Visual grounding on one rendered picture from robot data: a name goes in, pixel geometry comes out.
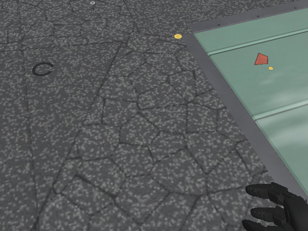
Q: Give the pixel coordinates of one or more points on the right robot hand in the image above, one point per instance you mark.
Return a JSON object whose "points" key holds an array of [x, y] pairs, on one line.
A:
{"points": [[294, 216]]}

